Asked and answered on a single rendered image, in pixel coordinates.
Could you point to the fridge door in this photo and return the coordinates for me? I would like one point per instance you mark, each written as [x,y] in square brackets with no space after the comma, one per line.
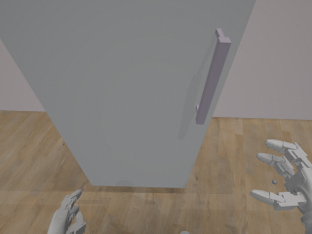
[120,79]

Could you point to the handle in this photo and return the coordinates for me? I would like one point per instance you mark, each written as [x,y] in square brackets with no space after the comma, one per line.
[219,57]

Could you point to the right robot forearm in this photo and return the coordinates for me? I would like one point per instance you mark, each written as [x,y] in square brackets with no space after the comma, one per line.
[306,220]

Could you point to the left robot hand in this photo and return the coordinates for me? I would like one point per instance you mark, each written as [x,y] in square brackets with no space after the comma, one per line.
[62,218]

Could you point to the right robot hand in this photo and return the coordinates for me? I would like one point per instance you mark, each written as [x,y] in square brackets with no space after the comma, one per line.
[302,179]

